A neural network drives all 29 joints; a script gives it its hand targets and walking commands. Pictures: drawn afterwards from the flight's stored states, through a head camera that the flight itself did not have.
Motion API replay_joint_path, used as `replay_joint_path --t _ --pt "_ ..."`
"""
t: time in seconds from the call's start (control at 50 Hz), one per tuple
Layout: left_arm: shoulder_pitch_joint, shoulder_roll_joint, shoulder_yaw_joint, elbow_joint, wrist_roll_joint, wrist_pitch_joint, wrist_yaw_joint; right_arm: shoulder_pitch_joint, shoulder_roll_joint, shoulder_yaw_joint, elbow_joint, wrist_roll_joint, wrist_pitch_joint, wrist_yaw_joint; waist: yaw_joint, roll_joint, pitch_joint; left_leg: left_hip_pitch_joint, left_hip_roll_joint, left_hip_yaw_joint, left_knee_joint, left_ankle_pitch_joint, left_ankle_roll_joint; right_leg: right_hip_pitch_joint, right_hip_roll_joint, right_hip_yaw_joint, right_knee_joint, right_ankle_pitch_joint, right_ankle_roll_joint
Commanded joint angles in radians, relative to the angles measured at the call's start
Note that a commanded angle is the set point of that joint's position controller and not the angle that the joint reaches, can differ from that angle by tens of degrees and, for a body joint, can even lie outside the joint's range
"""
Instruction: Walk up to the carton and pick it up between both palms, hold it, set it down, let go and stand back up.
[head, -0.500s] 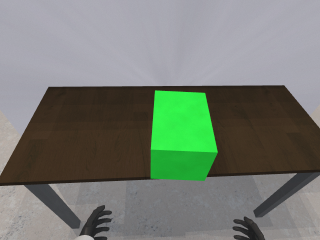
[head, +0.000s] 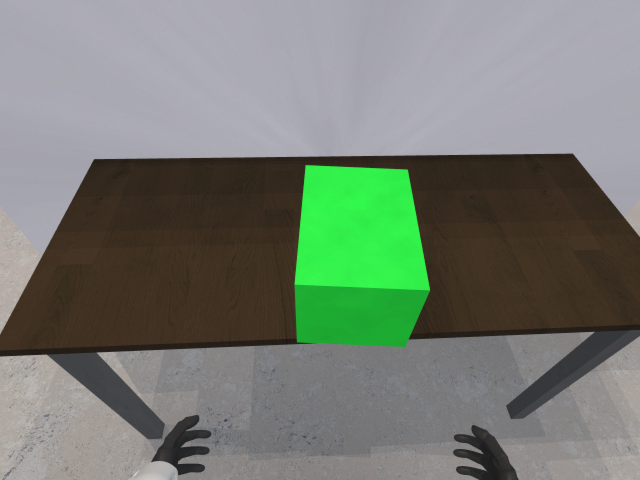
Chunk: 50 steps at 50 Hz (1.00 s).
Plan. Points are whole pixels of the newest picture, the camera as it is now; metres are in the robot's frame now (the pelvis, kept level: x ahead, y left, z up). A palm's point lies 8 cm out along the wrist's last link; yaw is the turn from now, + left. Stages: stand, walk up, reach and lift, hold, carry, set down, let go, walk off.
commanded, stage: let go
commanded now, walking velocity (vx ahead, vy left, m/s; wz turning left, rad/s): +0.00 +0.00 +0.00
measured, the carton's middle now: (354, 253) +0.48 -0.02 -0.03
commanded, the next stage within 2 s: stand in 0.68 s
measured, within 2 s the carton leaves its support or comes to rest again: neither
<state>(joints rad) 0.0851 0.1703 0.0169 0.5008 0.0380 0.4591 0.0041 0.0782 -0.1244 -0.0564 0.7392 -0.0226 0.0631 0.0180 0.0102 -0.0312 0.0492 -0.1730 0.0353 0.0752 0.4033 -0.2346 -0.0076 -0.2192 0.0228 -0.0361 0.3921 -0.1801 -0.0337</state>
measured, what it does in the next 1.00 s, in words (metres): stands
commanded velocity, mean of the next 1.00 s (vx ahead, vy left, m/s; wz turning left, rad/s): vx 0.00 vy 0.00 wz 0.00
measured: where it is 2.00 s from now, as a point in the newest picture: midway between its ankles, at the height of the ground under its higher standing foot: outside the picture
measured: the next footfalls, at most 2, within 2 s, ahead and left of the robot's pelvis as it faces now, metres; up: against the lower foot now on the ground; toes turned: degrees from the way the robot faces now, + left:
none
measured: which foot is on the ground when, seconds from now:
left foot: down 0.00-1.00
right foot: down 0.00-1.00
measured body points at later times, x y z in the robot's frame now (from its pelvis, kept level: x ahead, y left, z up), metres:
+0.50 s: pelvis +0.00 +0.00 +0.00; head -0.01 +0.02 +0.45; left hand +0.16 +0.23 -0.09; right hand +0.16 -0.22 -0.09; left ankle -0.01 +0.12 -0.74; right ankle +0.02 -0.10 -0.74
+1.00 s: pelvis +0.03 +0.02 -0.01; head +0.03 +0.03 +0.44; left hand +0.12 +0.25 -0.13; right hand +0.09 -0.22 -0.14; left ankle -0.01 +0.12 -0.74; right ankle +0.02 -0.10 -0.74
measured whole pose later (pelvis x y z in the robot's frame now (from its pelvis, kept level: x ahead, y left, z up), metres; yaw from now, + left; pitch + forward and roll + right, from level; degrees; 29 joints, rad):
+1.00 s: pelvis +0.03 +0.02 -0.01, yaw +1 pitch +1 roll -1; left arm 0.32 0.19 0.01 0.71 0.04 -0.05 0.00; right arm 0.32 -0.17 -0.05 0.87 -0.02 -0.03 0.02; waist 0.01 -0.01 -0.04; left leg -0.20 0.03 0.05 0.50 -0.33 0.02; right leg -0.21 0.01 -0.06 0.44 -0.25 -0.01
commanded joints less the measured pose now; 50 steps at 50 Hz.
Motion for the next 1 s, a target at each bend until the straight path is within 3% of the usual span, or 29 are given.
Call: replay_joint_path --t 0.0,0.08,0.22,0.3,0.44,0.64,0.66,0.68,0.7,0.72,0.76,0.84,0.98 --pt "-0.055 0.115 0.012 -0.221 0.001 -0.01 0.021 -0.057 -0.16 -0.061 -0.079 0.029 -0.018 0.008 0.006 0.061 -0.241 0.013 -0.007 -0.019 -0.061 0.233 -0.006 0.188 -0.007 0.08 -0.04 0.233 -0.012" --pt "0.036 0.134 0.003 -0.272 -0.025 -0.017 0.009 0.0 -0.162 -0.058 -0.146 0.027 -0.04 0.012 0.004 0.004 -0.187 -0.011 -0.017 -0.015 -0.065 0.259 0.009 0.227 -0.001 0.088 -0.045 0.27 -0.005" --pt "0.096 0.148 -0.001 -0.243 -0.022 -0.201 -0.004 0.022 -0.113 -0.042 -0.081 0.01 -0.239 0.039 0.015 0.032 -0.122 -0.026 -0.019 -0.012 -0.034 0.207 0.011 0.14 -0.018 0.096 -0.037 0.163 -0.006" --pt "0.089 0.161 -0.017 -0.229 -0.04 -0.252 0.001 0.005 -0.111 -0.05 -0.041 0.002 -0.297 0.043 0.014 0.043 -0.082 -0.055 -0.01 -0.007 -0.037 0.113 0.007 0.089 -0.021 0.088 -0.036 0.049 -0.008" --pt "0.073 0.176 -0.034 -0.231 -0.065 -0.253 0.022 -0.018 -0.136 -0.092 -0.013 -0.03 -0.317 0.042 0.007 0.041 -0.072 -0.115 0.001 -0.005 -0.055 -0.003 0.015 0.089 -0.011 0.077 -0.01 -0.013 -0.007" --pt "0.091 0.171 -0.032 -0.217 -0.058 -0.248 0.021 -0.001 -0.122 -0.08 0.0 -0.027 -0.325 0.035 0.013 0.025 -0.088 -0.104 -0.007 -0.006 -0.046 0.063 0.016 0.124 -0.01 0.078 -0.01 0.039 -0.001" --pt "0.102 0.061 -0.1 -0.182 -0.083 -0.246 0.028 0.022 -0.201 -0.084 -0.056 -0.025 -0.359 0.028 0.019 0.054 -0.075 -0.137 -0.026 0.001 -0.032 0.085 -0.026 0.161 -0.01 0.069 0.03 0.014 0.006" --pt "0.246 0.147 0.011 -0.052 0.05 -0.404 0.012 0.14 -0.068 -0.029 0.063 0.014 -0.182 0.014 0.039 0.115 -0.093 -0.125 0.075 -0.09 -0.005 0.013 0.029 0.067 -0.112 0.117 -0.065 -0.01 0.022" --pt "0.244 0.22 0.022 -0.036 0.048 -0.449 0.012 0.17 -0.067 -0.025 0.021 -0.001 -0.111 0.006 0.007 -0.002 -0.007 -0.151 0.046 -0.074 0.037 -0.119 0.027 -0.024 -0.119 0.151 -0.121 -0.174 0.028" --pt "0.178 0.198 0.02 -0.043 0.046 -0.481 0.003 0.159 -0.083 -0.025 -0.003 0.006 -0.084 0.0 -0.015 -0.051 0.004 -0.094 0.055 -0.081 0.038 -0.055 0.024 -0.071 -0.125 0.172 -0.127 -0.173 0.02" --pt "0.134 0.115 0.005 -0.026 0.023 -0.509 -0.012 0.166 -0.152 -0.035 -0.001 0.001 -0.082 0.004 -0.021 0.012 -0.067 -0.092 0.068 -0.097 0.028 -0.003 0.033 -0.009 -0.103 0.145 -0.079 -0.018 0.01" --pt "0.195 0.117 0.017 0.059 0.004 -0.526 -0.009 0.169 -0.152 -0.026 0.023 -0.002 -0.105 0.008 0.01 0.062 -0.116 -0.102 0.069 -0.119 0.01 0.036 0.039 0.069 -0.107 0.111 -0.024 0.131 -0.001" --pt "0.253 0.107 0.029 0.195 -0.011 -0.527 0.015 0.266 -0.155 -0.018 0.091 0.005 -0.107 -0.013 0.002 0.05 -0.094 -0.063 0.072 -0.125 0.008 0.197 0.052 0.087 -0.113 0.081 0.004 0.232 0.0"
